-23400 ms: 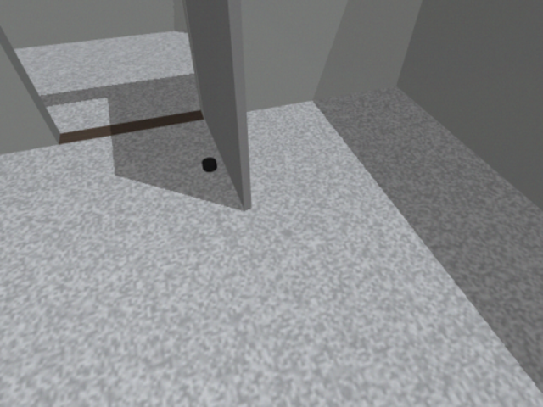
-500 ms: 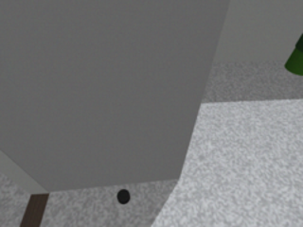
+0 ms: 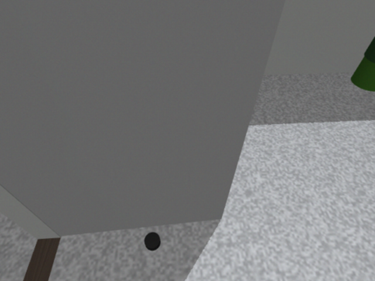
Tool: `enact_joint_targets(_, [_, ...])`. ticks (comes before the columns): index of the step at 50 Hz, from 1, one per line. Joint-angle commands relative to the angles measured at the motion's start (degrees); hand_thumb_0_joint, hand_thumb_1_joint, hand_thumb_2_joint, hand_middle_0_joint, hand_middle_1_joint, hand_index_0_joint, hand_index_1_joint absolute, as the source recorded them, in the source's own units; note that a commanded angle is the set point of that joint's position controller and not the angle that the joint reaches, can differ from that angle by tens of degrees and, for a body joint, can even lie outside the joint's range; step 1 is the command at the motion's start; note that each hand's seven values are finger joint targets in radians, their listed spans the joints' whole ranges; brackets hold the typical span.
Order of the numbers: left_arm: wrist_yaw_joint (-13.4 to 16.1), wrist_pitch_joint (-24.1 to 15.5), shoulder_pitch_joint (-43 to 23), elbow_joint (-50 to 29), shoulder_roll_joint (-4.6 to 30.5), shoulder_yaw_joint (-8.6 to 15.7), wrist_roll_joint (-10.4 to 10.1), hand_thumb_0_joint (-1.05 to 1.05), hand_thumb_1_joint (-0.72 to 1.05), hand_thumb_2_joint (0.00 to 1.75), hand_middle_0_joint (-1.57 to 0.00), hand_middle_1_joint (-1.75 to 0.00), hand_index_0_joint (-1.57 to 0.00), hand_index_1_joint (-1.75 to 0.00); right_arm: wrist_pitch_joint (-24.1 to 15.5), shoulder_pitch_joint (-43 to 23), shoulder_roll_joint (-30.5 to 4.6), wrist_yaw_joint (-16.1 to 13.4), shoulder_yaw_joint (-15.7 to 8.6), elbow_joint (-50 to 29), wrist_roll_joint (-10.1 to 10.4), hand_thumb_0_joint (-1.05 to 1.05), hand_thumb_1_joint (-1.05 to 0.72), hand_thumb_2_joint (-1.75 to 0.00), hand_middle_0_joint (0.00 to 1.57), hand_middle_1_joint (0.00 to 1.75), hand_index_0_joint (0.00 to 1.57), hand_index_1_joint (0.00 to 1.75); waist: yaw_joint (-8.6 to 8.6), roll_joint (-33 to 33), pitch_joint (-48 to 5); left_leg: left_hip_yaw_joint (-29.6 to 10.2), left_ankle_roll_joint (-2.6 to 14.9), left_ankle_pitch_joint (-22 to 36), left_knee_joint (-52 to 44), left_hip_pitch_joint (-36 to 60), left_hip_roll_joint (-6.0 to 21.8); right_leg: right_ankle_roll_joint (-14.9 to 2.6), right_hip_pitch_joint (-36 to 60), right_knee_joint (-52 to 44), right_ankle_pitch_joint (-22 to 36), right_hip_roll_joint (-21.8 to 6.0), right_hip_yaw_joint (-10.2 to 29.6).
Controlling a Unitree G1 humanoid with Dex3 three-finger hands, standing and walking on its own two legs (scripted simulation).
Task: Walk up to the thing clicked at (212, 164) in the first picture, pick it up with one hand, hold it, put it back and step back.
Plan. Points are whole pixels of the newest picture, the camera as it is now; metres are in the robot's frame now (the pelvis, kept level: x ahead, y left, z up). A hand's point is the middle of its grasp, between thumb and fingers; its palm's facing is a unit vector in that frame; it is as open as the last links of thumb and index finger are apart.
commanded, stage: stand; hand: left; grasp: from above
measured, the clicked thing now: (152, 241) +0.46 +0.19 -0.76
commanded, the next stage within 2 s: rise first in 0.10 s
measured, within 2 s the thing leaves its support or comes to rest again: neither
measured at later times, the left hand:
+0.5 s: hand out of the picture +0.16 +0.25 -0.17, palm faces -0.03 -0.93 -0.36, open 10.0 cm
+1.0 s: hand out of the picture +0.13 +0.26 -0.23, palm faces -0.18 -0.88 -0.45, open 13.8 cm
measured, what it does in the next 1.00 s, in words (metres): lowers itself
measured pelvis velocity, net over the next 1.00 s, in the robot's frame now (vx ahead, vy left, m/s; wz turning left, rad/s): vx -0.01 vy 0.02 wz -0.03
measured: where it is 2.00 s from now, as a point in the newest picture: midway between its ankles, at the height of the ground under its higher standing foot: outside the picture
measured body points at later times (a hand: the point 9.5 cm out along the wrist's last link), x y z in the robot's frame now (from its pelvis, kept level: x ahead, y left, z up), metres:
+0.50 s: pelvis -0.01 +0.00 -0.02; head +0.05 +0.01 +0.42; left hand +0.16 +0.30 -0.14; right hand +0.09 -0.26 -0.14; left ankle +0.00 +0.12 -0.75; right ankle -0.01 -0.11 -0.75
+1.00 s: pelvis -0.01 +0.02 -0.09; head +0.07 +0.04 +0.35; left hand +0.14 +0.30 -0.20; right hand +0.14 -0.23 -0.17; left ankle +0.00 +0.12 -0.75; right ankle -0.01 -0.11 -0.75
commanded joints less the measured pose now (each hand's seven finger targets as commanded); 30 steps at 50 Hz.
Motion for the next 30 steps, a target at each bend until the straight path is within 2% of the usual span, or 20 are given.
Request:
enact_joint_targets(1, [0.8,-1.0,-1.9,-3.5,12.1,2.4,-0.4,0.0,0.9,0.9,-0.2,-0.3,-0.2,-0.3,-1.5,-2.0,-12.3,-1.0,-2.4,-3.4,0.3,0.0,-0.9,-0.9,0.2,0.3,0.2,0.3,0.0,0.8,-3.7,-6.1,1.61,8.4,-2.5,-0.6,7.0,-0.68,0.5,-2.6,7.7,-8.3,7.2])
enact_joint_targets(9, [0.8,-0.9,-1.9,-3.5,12.1,2.3,-0.3,0.0,0.9,0.9,-0.2,-0.3,-0.2,-0.3,-1.6,-2.3,-12.1,-1.0,-2.3,-3.4,0.2,0.0,-0.9,-0.9,0.2,0.3,0.2,0.3,0.11,0.5,-3.7,-6.0,1.45,9.8,-2.4,0.3,7.1,-0.73,-0.2,-2.4,7.9,-8.2,6.9])
enact_joint_targets(10, [0.8,-0.9,-1.8,-3.6,12.3,2.4,-0.2,0.0,0.83,0.92,-0.19,-0.37,-0.19,-0.37,-1.6,-2.0,-12.4,-1.1,-2.4,-3.5,0.2,0.0,-0.92,-0.91,0.2,0.3,0.2,0.3,0.04,0.7,-4.7,-5.9,1.5,10.0,-2.0,0.8,7.1,-0.7,0.4,-2.3,8.4,-8.3,7.0])
enact_joint_targets(11, [1.7,-6.0,-21.9,-23.7,2.5,2.3,-3.5,0.0,0.75,0.95,-0.22,-0.45,-0.18,-0.45,-4.5,-1.6,-3.0,-2.3,-0.2,-19.3,4.6,0.0,-0.98,-0.92,0.2,0.3,0.2,0.3,-7.44,1.9,-0.1,2.0,1.51,1.5,2.5,-6.5,-1.3,0.19,-14.3,2.1,6.3,-0.8,3.2])
enact_joint_targets(12, [2.1,-5.8,-28.8,-22.4,6.4,3.8,-3.6,0.0,0.67,0.94,-0.23,-0.53,-0.19,-0.53,-4.4,1.1,-4.7,-2.8,-0.5,-16.3,4.6,0.0,-0.93,-0.91,0.2,0.3,0.2,0.3,-5.25,-0.4,-2.2,1.7,1.76,-0.3,3.2,-6.3,-1.5,0.45,-11.0,2.4,3.5,-0.8,2.4])
enact_joint_targets(13, [2.1,-3.2,-15.5,-10.1,10.8,6.5,-2.1,0.0,0.59,0.9,-0.21,-0.61,-0.19,-0.61,-3.7,3.8,-6.2,-3.4,-1.6,-15.7,4.8,0.0,-0.91,-0.9,0.2,0.3,0.2,0.3,-3.42,-0.7,-1.9,1.9,1.66,-0.6,3.7,-7.7,-1.5,-0.05,-10.8,3.1,1.8,-0.6,1.9])
enact_joint_targets(14, [1.5,-1.9,-13.7,-5.6,10.8,7.2,-1.0,0.0,0.51,0.9,-0.2,-0.69,-0.19,-0.69,-3.2,4.8,-6.0,-3.4,-2.3,-16.5,4.4,0.0,-0.92,-0.9,0.2,0.3,0.2,0.3,-3.16,-3.3,-3.4,1.7,1.92,0.2,6.3,-9.6,-1.7,-0.17,-12.4,4.6,1.8,-0.6,1.8])
enact_joint_targets(15, [0.7,-1.6,-17.5,-6.6,12.3,8.0,0.1,0.0,0.43,0.91,-0.15,-0.77,-0.16,-0.77,-3.2,4.9,-5.8,-3.5,-2.8,-18.4,4.2,0.0,-0.9,-0.9,0.2,0.3,0.2,0.3,-2.62,-3.6,-5.6,1.6,2.1,0.7,8.2,-10.8,-1.6,-0.13,-13.1,6.6,2.5,-0.6,1.7])
enact_joint_targets(16, [0.4,-2.3,-19.1,-7.7,13.4,9.3,1.4,0.0,0.35,0.9,-0.13,-0.85,-0.15,-0.84,-3.7,5.2,-5.9,-3.6,-3.7,-19.9,3.3,0.0,-0.94,-0.91,0.2,0.3,0.2,0.3,-2.11,-3.1,-10.7,1.6,2.17,1.7,10.6,-11.0,-1.7,0.02,-12.8,9.2,4.4,-0.9,2.3])
enact_joint_targets(17, [0.1,-1.3,-12.2,-4.2,13.2,10.5,3.1,0.0,0.27,0.9,-0.11,-0.92,-0.14,-0.89,-3.9,7.1,-5.7,-3.4,-4.4,-20.4,2.8,0.0,-0.93,-0.9,0.2,0.3,0.2,0.3,-1.05,-1.9,-13.2,1.5,1.81,3.6,12.2,-12.3,-2.0,-0.26,-12.6,11.4,5.9,-0.9,2.2])
enact_joint_targets(19, [-0.3,0.0,-6.6,-6.9,12.1,11.8,4.8,0.0,0.11,0.92,-0.06,-1.02,-0.1,-0.98,-4.1,7.7,-5.4,-2.7,-5.3,-23.7,2.2,0.0,-0.94,-0.91,0.2,0.3,0.2,0.3,1.2,2.6,-17.3,1.8,1.22,5.8,14.3,-13.4,-2.5,-0.78,-12.2,14.0,7.2,-0.9,2.5])
enact_joint_targets(22, [0.9,3.8,-5.3,-12.6,10.1,11.1,5.9,0.0,-0.13,0.95,-0.05,-1.07,-0.08,-1.04,-4.4,6.8,-4.8,-2.6,-5.5,-28.1,2.8,0.0,-0.92,-0.9,0.2,0.3,0.2,0.3,1.19,3.1,-17.4,1.5,0.86,7.3,14.2,-13.9,-2.2,-0.86,-12.5,14.2,7.6,0.0,2.0])
enact_joint_targets(26, [2.1,8.5,-6.6,-16.9,8.4,10.2,7.0,0.0,-0.44,0.95,-0.08,-1.06,-0.09,-1.04,-5.1,5.6,-4.0,-2.3,-5.3,-32.1,2.8,0.0,-0.9,-0.9,0.2,0.3,0.2,0.3,-0.37,-0.5,-14.3,0.8,1.13,4.2,17.5,-18.1,-1.3,-0.5,-17.7,16.5,3.6,0.6,1.1])
enact_joint_targets(27, [2.3,9.1,-5.9,-17.6,8.5,10.5,7.2,0.0,-0.48,0.95,-0.09,-1.06,-0.1,-1.05,-5.3,5.3,-3.8,-2.1,-5.1,-32.8,2.8,0.0,-0.9,-0.9,0.2,0.3,0.2,0.3,-0.07,0.3,-13.4,1.0,1.08,2.1,18.6,-20.0,-1.5,-0.55,-19.5,17.4,1.5,0.5,1.3])
enact_joint_targets(28, [2.4,9.5,-5.8,-18.6,7.5,10.1,7.5,0.0,-0.52,0.95,-0.09,-1.07,-0.1,-1.05,-5.7,6.7,-3.7,-2.1,-5.4,-33.0,2.6,0.0,-0.9,-0.9,0.2,0.3,0.2,0.3,-1.08,0.2,-14.6,1.1,1.17,2.9,20.3,-20.2,-1.2,-0.42,-20.9,19.0,2.3,0.6,1.3])
enact_joint_targets(30, [2.6,9.3,-5.6,-21.9,8.0,10.9,8.1,0.0,-0.51,0.93,-0.1,-1.05,-0.11,-1.04,-6.4,7.7,-3.7,-2.1,-5.7,-33.6,2.4,0.0,-0.89,-0.9,0.2,0.3,0.2,0.3,-1.05,0.6,-15.9,1.1,1.09,3.1,23.3,-22.0,-0.9,-0.32,-23.2,22.2,2.3,0.7,1.3])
